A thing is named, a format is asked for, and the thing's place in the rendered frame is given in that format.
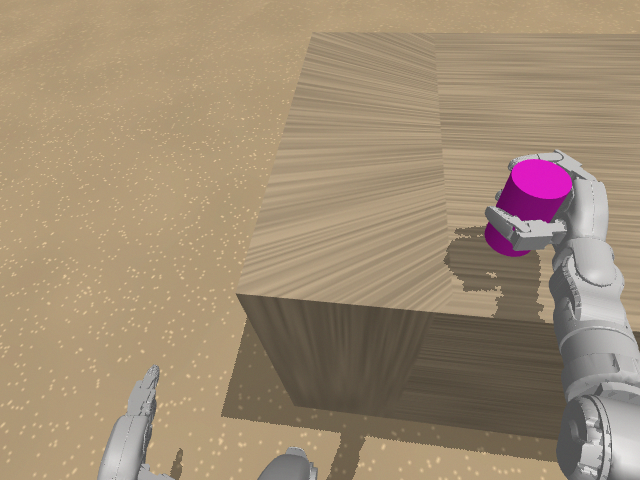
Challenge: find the right robot arm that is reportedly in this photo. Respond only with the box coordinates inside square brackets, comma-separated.
[549, 238, 640, 480]

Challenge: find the right robot hand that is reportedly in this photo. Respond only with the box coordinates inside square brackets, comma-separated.
[485, 149, 609, 253]

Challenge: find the can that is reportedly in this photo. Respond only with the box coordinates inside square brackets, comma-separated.
[485, 159, 572, 257]

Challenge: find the left robot hand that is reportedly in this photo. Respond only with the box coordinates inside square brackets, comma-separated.
[97, 364, 176, 480]

